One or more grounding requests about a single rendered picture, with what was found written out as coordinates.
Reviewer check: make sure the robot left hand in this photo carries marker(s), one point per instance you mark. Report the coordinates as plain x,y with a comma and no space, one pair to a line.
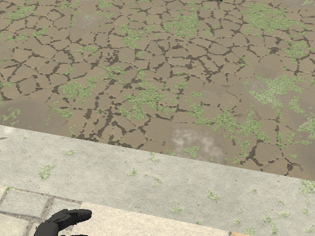
61,220

